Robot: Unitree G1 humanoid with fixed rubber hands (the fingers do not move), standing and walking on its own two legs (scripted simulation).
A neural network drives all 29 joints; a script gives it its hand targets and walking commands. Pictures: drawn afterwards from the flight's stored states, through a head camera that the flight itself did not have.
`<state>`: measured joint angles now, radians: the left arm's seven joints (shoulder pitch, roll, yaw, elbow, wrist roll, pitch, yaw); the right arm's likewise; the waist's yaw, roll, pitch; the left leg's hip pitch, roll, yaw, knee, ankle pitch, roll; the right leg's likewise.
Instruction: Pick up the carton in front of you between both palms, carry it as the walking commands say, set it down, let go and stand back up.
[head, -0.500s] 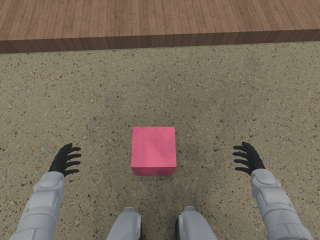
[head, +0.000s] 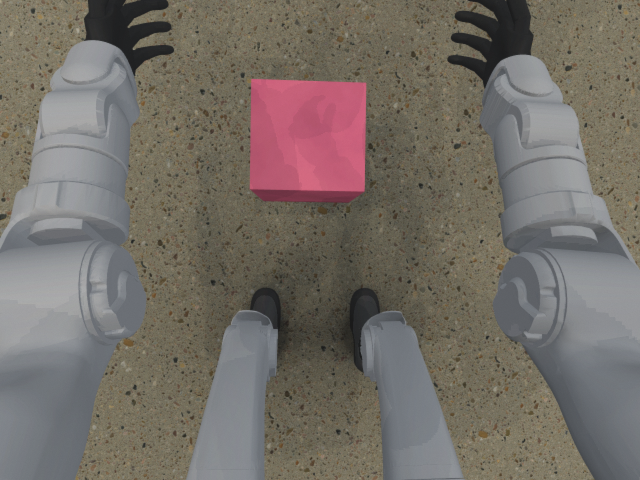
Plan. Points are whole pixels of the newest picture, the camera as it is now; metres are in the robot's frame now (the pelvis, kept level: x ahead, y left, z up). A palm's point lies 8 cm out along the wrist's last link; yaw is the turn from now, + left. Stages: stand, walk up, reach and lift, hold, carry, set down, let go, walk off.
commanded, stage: reach and lift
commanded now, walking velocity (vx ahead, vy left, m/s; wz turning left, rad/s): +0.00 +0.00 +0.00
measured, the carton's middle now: (307, 150) +0.55 +0.02 -0.53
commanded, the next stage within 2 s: none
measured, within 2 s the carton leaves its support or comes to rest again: leaves its support in 1.84 s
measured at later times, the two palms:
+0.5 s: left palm (186, 116) +0.54 +0.21 -0.29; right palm (433, 123) +0.54 -0.17 -0.30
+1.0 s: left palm (216, 143) +0.54 +0.20 -0.46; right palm (402, 147) +0.54 -0.17 -0.46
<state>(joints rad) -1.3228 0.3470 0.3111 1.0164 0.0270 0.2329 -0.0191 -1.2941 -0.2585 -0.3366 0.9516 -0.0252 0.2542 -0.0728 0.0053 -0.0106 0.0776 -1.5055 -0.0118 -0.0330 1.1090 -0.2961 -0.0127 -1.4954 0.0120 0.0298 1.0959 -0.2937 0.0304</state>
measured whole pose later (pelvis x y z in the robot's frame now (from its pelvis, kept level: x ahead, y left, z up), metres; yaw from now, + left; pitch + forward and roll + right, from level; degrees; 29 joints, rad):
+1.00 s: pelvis -0.02 +0.00 -0.27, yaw -1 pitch +38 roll -1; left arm -1.58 0.43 0.12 1.20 -0.18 0.08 0.07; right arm -1.57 -0.36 -0.13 1.15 0.18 0.09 -0.12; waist 0.01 -0.01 0.43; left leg -2.24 -0.03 -0.04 2.17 -0.58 -0.03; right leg -2.23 0.06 0.05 2.15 -0.58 0.07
